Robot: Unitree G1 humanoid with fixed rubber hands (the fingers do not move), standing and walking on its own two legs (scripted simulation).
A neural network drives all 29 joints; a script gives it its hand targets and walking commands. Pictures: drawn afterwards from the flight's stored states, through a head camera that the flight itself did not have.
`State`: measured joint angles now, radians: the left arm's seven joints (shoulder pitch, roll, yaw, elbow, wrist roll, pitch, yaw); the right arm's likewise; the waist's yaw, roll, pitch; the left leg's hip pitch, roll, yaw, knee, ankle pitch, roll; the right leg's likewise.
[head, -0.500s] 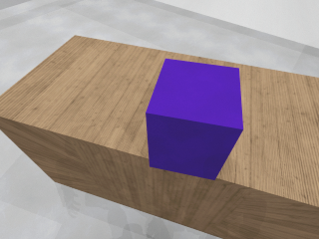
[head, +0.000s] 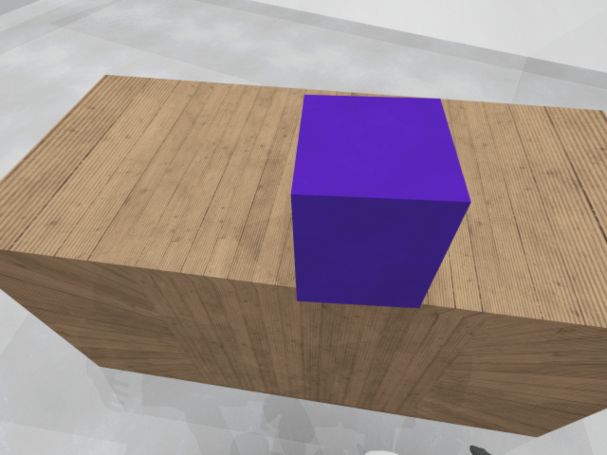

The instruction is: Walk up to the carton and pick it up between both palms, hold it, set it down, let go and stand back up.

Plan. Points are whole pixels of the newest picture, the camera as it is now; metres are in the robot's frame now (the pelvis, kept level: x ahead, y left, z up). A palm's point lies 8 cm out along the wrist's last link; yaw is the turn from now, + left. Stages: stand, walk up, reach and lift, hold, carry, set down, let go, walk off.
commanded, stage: walk up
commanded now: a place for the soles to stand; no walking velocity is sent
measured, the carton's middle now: (364, 206) +0.47 -0.08 +0.05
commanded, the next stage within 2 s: none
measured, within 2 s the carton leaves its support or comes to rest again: neither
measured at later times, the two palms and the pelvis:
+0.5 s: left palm out of the picture +0.07 +0.23 -0.12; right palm out of the picture +0.01 -0.24 -0.12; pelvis +0.00 +0.00 +0.01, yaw -8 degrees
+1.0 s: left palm out of the picture +0.08 +0.25 -0.12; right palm out of the picture +0.00 -0.25 -0.13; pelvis +0.02 +0.00 +0.01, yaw -12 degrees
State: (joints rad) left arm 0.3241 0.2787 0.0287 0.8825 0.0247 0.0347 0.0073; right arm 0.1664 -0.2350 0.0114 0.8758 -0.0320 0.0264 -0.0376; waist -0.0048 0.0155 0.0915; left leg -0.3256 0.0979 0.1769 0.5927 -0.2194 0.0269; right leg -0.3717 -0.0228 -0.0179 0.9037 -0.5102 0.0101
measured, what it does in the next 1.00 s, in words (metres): steps on the spot: right foot, then left foot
